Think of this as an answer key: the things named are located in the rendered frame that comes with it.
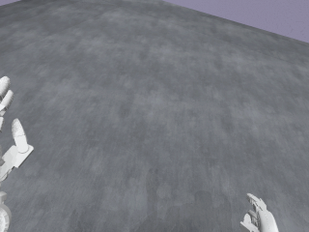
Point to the right robot hand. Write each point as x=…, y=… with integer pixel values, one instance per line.
x=263, y=219

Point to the left robot forearm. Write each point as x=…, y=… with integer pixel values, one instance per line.
x=5, y=213

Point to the left robot hand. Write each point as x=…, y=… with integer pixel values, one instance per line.
x=18, y=154

